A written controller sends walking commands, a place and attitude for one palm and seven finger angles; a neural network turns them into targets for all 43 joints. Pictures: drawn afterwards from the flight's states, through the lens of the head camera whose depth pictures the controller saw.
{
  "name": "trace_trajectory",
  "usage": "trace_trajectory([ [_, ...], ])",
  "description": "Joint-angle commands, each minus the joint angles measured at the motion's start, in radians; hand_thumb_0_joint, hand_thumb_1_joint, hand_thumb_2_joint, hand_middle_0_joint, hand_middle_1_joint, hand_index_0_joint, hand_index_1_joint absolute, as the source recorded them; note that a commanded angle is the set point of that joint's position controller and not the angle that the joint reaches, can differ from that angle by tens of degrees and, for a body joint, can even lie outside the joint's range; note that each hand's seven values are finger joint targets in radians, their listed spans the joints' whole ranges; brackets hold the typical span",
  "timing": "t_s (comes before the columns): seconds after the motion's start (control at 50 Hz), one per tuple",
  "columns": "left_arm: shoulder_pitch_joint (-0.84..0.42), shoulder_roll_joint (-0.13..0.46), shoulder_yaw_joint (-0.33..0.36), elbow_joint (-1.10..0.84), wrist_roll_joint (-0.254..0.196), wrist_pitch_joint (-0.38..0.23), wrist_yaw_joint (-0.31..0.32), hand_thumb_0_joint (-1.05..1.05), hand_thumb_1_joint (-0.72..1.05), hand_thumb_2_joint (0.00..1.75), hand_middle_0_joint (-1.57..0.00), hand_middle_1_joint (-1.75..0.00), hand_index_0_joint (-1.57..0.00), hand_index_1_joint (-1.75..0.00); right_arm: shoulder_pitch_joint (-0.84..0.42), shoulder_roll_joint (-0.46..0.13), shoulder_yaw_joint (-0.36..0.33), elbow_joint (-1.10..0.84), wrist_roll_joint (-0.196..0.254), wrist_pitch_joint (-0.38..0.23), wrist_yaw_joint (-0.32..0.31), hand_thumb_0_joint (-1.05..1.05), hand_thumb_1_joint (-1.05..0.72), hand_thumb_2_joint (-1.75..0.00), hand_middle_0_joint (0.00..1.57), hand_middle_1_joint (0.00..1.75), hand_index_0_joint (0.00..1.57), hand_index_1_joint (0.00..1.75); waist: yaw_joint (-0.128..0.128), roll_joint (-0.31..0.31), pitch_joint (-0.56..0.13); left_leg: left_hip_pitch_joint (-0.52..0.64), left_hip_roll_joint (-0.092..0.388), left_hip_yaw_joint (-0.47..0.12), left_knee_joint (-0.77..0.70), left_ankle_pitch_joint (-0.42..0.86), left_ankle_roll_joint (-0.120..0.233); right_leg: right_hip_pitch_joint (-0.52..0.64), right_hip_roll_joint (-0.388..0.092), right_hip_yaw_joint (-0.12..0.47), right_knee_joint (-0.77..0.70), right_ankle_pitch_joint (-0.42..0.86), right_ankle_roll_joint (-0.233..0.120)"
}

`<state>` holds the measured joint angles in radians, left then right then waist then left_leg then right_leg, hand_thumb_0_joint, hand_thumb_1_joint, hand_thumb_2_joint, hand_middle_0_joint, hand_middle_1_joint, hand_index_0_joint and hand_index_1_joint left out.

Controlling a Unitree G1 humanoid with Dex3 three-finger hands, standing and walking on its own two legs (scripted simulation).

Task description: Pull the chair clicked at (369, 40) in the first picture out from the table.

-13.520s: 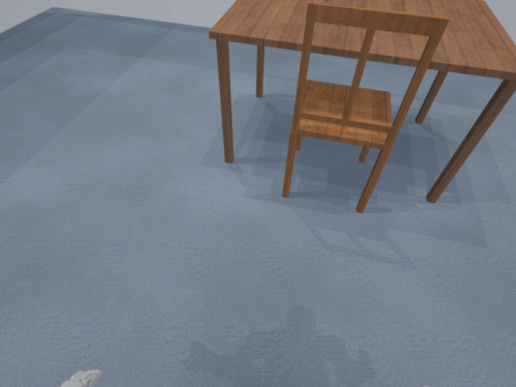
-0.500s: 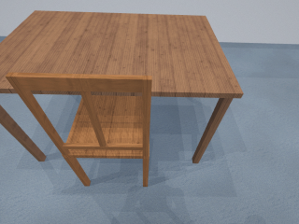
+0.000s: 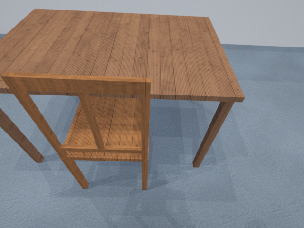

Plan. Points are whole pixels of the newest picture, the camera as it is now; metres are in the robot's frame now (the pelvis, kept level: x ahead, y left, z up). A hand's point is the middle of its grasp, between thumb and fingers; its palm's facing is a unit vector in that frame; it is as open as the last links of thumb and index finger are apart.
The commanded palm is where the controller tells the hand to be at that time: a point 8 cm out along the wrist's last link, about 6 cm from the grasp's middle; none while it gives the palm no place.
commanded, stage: raise the hand toward the chair's back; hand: left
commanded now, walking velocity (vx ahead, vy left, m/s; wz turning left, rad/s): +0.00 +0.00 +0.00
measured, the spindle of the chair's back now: (93, 124) +0.46 +0.25 -0.08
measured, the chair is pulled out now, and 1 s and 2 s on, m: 0.00 0.00 0.00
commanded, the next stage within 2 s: none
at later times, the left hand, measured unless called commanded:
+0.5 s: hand (101, 226) +0.14 +0.14 -0.08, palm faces +0.04 -1.00 +0.01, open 9.1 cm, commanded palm +0.11 +0.21 -0.06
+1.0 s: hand (88, 219) +0.15 +0.17 -0.06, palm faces +0.07 -1.00 -0.05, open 13.5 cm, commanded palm +0.12 +0.23 -0.05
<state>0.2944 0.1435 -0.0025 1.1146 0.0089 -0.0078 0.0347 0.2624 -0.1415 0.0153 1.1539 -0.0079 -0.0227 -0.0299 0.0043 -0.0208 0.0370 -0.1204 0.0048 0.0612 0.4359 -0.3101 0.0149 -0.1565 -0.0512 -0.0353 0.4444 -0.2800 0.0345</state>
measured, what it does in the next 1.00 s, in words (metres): lowers itself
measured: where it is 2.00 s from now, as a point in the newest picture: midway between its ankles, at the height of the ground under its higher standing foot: outside the picture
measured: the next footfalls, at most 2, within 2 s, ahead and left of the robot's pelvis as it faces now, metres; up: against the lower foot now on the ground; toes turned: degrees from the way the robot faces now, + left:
none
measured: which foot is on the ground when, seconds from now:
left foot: down 0.00-1.00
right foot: down 0.00-1.00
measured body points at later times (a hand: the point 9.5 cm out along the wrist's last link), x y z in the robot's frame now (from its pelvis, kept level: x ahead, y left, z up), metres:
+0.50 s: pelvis -0.06 -0.04 -0.11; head +0.00 -0.03 +0.34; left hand +0.13 +0.19 -0.08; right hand +0.18 -0.29 -0.14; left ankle -0.05 +0.10 -0.74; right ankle -0.03 -0.14 -0.74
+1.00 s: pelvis -0.08 -0.03 -0.11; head +0.00 -0.03 +0.33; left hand +0.14 +0.23 -0.05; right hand +0.08 -0.28 -0.21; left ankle -0.05 +0.10 -0.74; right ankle -0.03 -0.14 -0.74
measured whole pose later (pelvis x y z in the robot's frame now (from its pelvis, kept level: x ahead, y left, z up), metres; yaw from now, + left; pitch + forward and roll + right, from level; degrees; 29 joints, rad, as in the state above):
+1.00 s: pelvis -0.08 -0.03 -0.11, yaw +2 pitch +16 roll -1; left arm 0.35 0.22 0.22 -0.03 -0.30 -0.34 -0.26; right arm 0.26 -0.24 -0.03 0.64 0.02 -0.32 -0.07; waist 0.00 0.03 -0.13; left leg -1.00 0.05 -0.03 1.27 -0.56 -0.03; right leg -1.01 -0.04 -0.08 1.24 -0.52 -0.02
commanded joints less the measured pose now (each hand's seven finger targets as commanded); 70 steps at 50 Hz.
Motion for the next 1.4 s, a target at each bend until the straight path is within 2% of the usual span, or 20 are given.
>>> trace_trajectory([
  [0.0,0.080,0.092,0.011,-0.027,0.001,-0.017,0.009,0.00,0.90,0.90,-0.20,-0.30,-0.20,-0.30,0.065,-0.087,-0.015,-0.020,0.000,-0.013,-0.008,0.00,-0.90,-0.90,0.20,0.30,0.20,0.30,0.004,0.017,0.008,-0.039,0.089,-0.074,-0.068,0.301,0.015,0.018,-0.066,0.053,-0.040,0.308,-0.054],
  [0.04,0.084,0.090,0.011,-0.026,0.001,-0.018,0.009,0.00,0.90,0.90,-0.20,-0.30,-0.20,-0.30,0.069,-0.084,-0.016,-0.017,0.001,-0.013,-0.008,0.00,-0.90,-0.90,0.20,0.30,0.20,0.30,0.005,0.009,0.006,-0.033,0.090,-0.075,-0.068,0.304,0.015,0.017,-0.066,0.053,-0.041,0.307,-0.053],
  [0.06,0.021,0.257,0.003,-0.101,-0.001,-0.026,0.010,0.00,0.90,0.90,-0.20,-0.30,-0.20,-0.30,0.004,-0.187,-0.030,-0.126,-0.001,-0.007,0.000,0.00,-0.90,-0.90,0.20,0.30,0.20,0.30,-0.020,0.077,0.073,-0.031,0.052,-0.107,-0.100,0.380,0.014,-0.064,-0.006,0.025,0.026,0.202,-0.062],
  [0.08,-0.648,0.325,0.113,-1.530,-0.194,-0.169,0.038,0.00,0.88,0.89,-0.20,-0.30,-0.20,-0.30,0.000,-0.279,-0.038,-0.455,0.053,-0.162,-0.036,0.00,-0.90,-0.90,0.20,0.30,0.20,0.30,-0.123,0.242,-0.281,0.104,0.009,-0.051,-0.039,0.526,0.006,-0.089,0.074,-0.022,0.019,0.254,-0.062],
  [0.1,-0.211,0.221,0.060,-1.296,-0.127,-0.071,0.070,0.00,0.85,0.88,-0.20,-0.29,-0.20,-0.29,0.026,-0.225,-0.038,-0.411,0.040,-0.250,-0.053,0.00,-0.90,-0.90,0.20,0.30,0.20,0.30,-0.038,0.343,-0.334,0.206,0.057,-0.032,-0.055,0.756,-0.028,-0.081,0.060,-0.017,0.098,0.104,-0.077],
  [0.12,0.052,0.010,-0.029,-1.004,-0.121,0.050,0.086,0.00,0.83,0.87,-0.19,-0.29,-0.19,-0.29,-0.002,-0.177,-0.040,-0.358,0.050,-0.273,-0.044,0.00,-0.90,-0.90,0.20,0.30,0.20,0.30,-0.056,0.147,-0.137,0.055,0.073,-0.058,-0.035,0.734,-0.022,-0.179,0.063,-0.034,0.136,0.043,-0.059],
  [0.16,0.018,-0.022,-0.024,-1.086,-0.139,0.004,0.055,0.00,0.78,0.85,-0.19,-0.28,-0.19,-0.28,-0.008,-0.222,-0.071,-0.422,0.044,-0.314,-0.035,0.00,-0.90,-0.90,0.20,0.30,0.20,0.30,-0.085,-0.032,-0.021,-0.100,0.051,-0.095,0.066,0.504,0.021,-0.245,0.055,-0.071,0.092,0.099,-0.041],
  [0.2,0.031,0.067,0.069,-1.155,-0.131,-0.125,0.023,0.00,0.74,0.83,-0.18,-0.27,-0.18,-0.27,0.017,-0.238,-0.098,-0.481,0.002,-0.368,-0.012,0.00,-0.90,-0.90,0.20,0.30,0.20,0.30,-0.062,-0.063,-0.212,-0.230,0.007,-0.100,0.207,0.362,0.008,-0.288,0.048,-0.082,0.204,0.155,-0.043],
  [0.24,0.287,-0.014,0.077,-1.023,-0.173,-0.246,-0.065,0.00,0.69,0.81,-0.18,-0.27,-0.18,-0.27,-0.039,-0.222,-0.116,-0.548,-0.006,-0.385,0.025,0.00,-0.90,-0.90,0.20,0.30,0.20,0.30,0.009,-0.163,-0.233,-0.387,0.003,-0.088,0.324,0.287,-0.012,-0.362,0.047,-0.081,0.332,0.155,-0.046],
  [0.26,0.387,-0.024,0.111,-0.959,-0.205,-0.314,-0.123,0.00,0.67,0.80,-0.18,-0.26,-0.18,-0.26,-0.060,-0.212,-0.121,-0.581,0.002,-0.385,0.045,0.00,-0.90,-0.90,0.20,0.30,0.20,0.30,0.051,-0.159,-0.227,-0.461,-0.007,-0.074,0.363,0.257,-0.021,-0.371,0.042,-0.067,0.385,0.171,-0.056],
  [0.34,0.320,0.096,0.247,-1.017,-0.273,-0.644,-0.332,0.00,0.57,0.76,-0.17,-0.25,-0.17,-0.25,-0.130,-0.225,-0.137,-0.668,-0.006,-0.381,0.091,0.00,-0.90,-0.90,0.20,0.30,0.20,0.30,0.078,-0.054,-0.297,-0.745,-0.030,-0.045,0.599,0.088,-0.034,-0.527,0.023,0.027,0.622,0.124,-0.071],
  [0.4,0.306,0.128,0.259,-1.130,-0.278,-0.566,-0.339,0.00,0.50,0.73,-0.16,-0.24,-0.16,-0.24,-0.175,-0.225,-0.141,-0.767,0.012,-0.336,0.084,0.00,-0.90,-0.90,0.20,0.30,0.20,0.30,0.092,-0.007,-0.325,-0.827,-0.048,-0.011,0.633,-0.087,-0.014,-0.537,0.012,0.111,0.568,-0.164,-0.066],
  [0.44,0.199,0.184,0.288,-1.304,-0.282,-0.510,-0.302,0.00,0.46,0.71,-0.16,-0.23,-0.16,-0.23,-0.149,-0.225,-0.138,-0.795,0.013,-0.314,0.055,0.00,-0.90,-0.90,0.20,0.30,0.20,0.30,0.072,0.044,-0.378,-0.800,-0.036,-0.033,0.661,-0.048,-0.003,-0.554,0.027,0.101,0.596,-0.118,-0.064],
  [0.52,0.020,0.206,0.255,-1.558,-0.292,-0.542,-0.270,0.00,0.36,0.67,-0.15,-0.22,-0.15,-0.22,-0.102,-0.217,-0.122,-0.768,0.011,-0.314,0.007,0.00,-0.90,-0.90,0.20,0.30,0.20,0.30,-0.006,0.082,-0.442,-0.784,-0.018,-0.067,0.753,0.005,0.010,-0.598,0.038,0.117,0.607,-0.030,-0.046],
  [0.58,-0.072,0.183,0.204,-1.482,-0.302,-0.561,-0.316,0.00,0.29,0.64,-0.14,-0.20,-0.14,-0.20,-0.093,-0.223,-0.107,-0.712,0.016,-0.337,-0.023,0.00,-0.90,-0.90,0.20,0.30,0.20,0.30,-0.059,0.012,-0.368,-0.844,-0.005,-0.085,0.800,-0.064,0.013,-0.676,0.044,0.126,0.587,-0.135,-0.038],
  [0.68,-0.025,0.224,0.252,-1.352,-0.337,-0.427,-0.389,0.00,0.18,0.59,-0.13,-0.19,-0.13,-0.19,-0.111,-0.227,-0.085,-0.704,0.041,-0.354,-0.057,0.00,-0.90,-0.90,0.20,0.30,0.20,0.30,-0.017,-0.002,-0.404,-0.888,-0.008,-0.084,0.769,-0.170,0.011,-0.629,0.025,0.153,0.519,-0.370,-0.034],
  [0.78,0.035,0.248,0.346,-1.341,-0.350,-0.319,-0.343,0.00,0.06,0.54,-0.12,-0.17,-0.12,-0.17,-0.140,-0.198,-0.082,-0.714,0.038,-0.346,-0.063,0.00,-0.90,-0.90,0.20,0.30,0.20,0.30,0.043,-0.033,-0.454,-0.874,-0.019,-0.090,0.730,-0.116,0.003,-0.540,0.012,0.148,0.510,-0.321,-0.026],
  [1.02,0.036,0.205,0.272,-1.366,-0.305,-0.438,-0.276,0.00,-0.22,0.42,-0.09,-0.12,-0.09,-0.12,-0.111,-0.224,-0.091,-0.701,0.023,-0.368,-0.046,0.00,-0.90,-0.90,0.20,0.30,0.20,0.30,0.014,0.032,-0.398,-0.772,-0.015,-0.102,0.636,-0.097,0.001,-0.638,0.048,0.025,0.571,-0.213,-0.047],
  [1.18,0.035,0.210,0.265,-1.421,-0.296,-0.450,-0.262,0.00,-0.41,0.34,-0.07,-0.09,-0.07,-0.09,-0.100,-0.231,-0.088,-0.709,0.014,-0.342,-0.039,0.00,-0.90,-0.90,0.20,0.30,0.20,0.30,0.008,0.129,-0.420,-0.666,-0.006,-0.117,0.594,-0.003,-0.008,-0.648,0.065,-0.033,0.606,-0.093,-0.055],
  [1.38,0.000,0.218,0.275,-1.401,-0.296,-0.386,-0.297,0.00,-0.50,0.30,-0.06,-0.08,-0.06,-0.08,-0.082,-0.232,-0.073,-0.722,0.010,-0.305,-0.035,0.00,-0.90,-0.90,0.20,0.30,0.20,0.30,0.004,0.113,-0.439,-0.607,0.001,-0.134,0.579,0.120,-0.024,-0.623,0.075,-0.053,0.608,-0.003,-0.055],
])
